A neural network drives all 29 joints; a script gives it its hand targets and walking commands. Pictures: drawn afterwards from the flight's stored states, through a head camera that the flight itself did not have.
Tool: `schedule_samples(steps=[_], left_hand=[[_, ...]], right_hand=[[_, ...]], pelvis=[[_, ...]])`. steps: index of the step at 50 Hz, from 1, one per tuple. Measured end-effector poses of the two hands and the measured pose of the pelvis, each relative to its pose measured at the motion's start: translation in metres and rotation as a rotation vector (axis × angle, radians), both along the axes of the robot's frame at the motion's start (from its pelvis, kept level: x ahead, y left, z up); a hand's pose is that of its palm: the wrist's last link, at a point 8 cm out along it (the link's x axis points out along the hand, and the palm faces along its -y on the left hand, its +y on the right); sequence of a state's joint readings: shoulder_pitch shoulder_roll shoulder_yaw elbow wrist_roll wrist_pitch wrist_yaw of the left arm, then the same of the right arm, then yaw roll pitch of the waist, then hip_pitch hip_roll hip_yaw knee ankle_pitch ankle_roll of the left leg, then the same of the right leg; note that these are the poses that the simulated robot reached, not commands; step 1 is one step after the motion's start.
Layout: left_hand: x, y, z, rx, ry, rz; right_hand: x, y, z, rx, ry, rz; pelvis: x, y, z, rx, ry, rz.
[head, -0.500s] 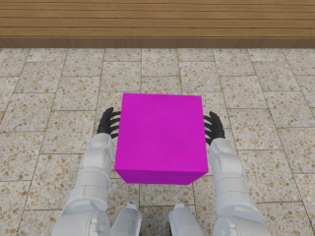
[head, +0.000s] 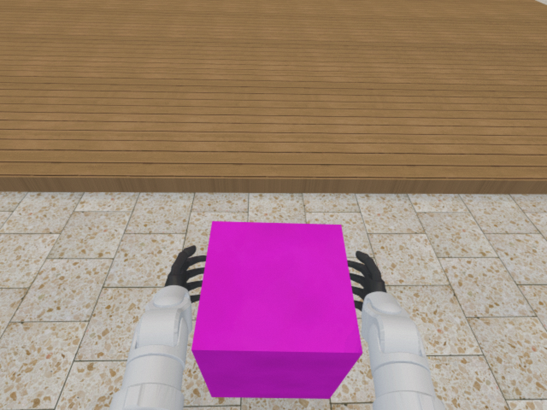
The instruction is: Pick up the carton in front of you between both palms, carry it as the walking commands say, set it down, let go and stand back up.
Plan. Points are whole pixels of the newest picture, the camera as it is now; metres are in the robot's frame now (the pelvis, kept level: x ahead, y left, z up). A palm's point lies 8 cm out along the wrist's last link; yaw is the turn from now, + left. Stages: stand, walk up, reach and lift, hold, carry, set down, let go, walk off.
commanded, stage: reach and lift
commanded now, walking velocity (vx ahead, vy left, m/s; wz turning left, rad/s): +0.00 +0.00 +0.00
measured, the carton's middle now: (273, 314) +0.30 +0.00 -0.05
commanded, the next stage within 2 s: hold in 0.98 s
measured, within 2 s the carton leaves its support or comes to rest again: neither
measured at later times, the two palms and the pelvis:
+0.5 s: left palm (175, 291) +0.29 +0.15 +0.03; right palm (375, 296) +0.28 -0.15 +0.03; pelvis -0.01 +0.00 +0.00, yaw +0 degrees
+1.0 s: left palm (174, 286) +0.29 +0.15 +0.04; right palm (376, 292) +0.29 -0.15 +0.04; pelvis +0.00 +0.00 +0.01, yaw +0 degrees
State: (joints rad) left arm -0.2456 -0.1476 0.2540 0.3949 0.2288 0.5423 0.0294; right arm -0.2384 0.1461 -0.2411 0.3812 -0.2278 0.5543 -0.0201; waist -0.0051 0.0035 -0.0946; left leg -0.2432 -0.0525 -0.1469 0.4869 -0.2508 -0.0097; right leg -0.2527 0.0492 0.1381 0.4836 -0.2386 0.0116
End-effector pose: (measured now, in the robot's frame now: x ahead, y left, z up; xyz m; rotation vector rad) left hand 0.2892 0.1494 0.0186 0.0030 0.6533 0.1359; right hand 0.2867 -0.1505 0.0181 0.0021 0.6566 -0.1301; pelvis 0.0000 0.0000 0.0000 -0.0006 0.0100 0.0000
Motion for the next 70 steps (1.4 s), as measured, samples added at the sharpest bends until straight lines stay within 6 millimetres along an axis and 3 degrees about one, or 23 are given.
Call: schedule_samples(steps=[15, 43, 58, 70], left_hand=[[-0.007, 0.001, 0.008, 0.003, 0.026, -0.002], [0.000, 0.001, 0.021, 0.030, 0.025, -0.019], [-0.006, 0.002, 0.040, 0.022, -0.010, -0.011], [-0.011, 0.002, 0.038, 0.014, 0.010, -0.003]], right_hand=[[-0.007, 0.000, 0.008, -0.002, 0.026, 0.003], [0.000, 0.000, 0.021, -0.029, 0.024, 0.021], [-0.005, 0.001, 0.040, -0.025, -0.011, 0.019], [-0.009, 0.001, 0.038, -0.015, 0.009, 0.014]], pelvis=[[-0.017, 0.000, 0.000, 0.001, -0.076, 0.000], [0.003, 0.000, 0.007, 0.000, -0.091, -0.001], [0.000, 0.000, 0.008, 0.000, -0.122, -0.002], [-0.010, 0.000, 0.006, 0.000, -0.137, -0.001]])
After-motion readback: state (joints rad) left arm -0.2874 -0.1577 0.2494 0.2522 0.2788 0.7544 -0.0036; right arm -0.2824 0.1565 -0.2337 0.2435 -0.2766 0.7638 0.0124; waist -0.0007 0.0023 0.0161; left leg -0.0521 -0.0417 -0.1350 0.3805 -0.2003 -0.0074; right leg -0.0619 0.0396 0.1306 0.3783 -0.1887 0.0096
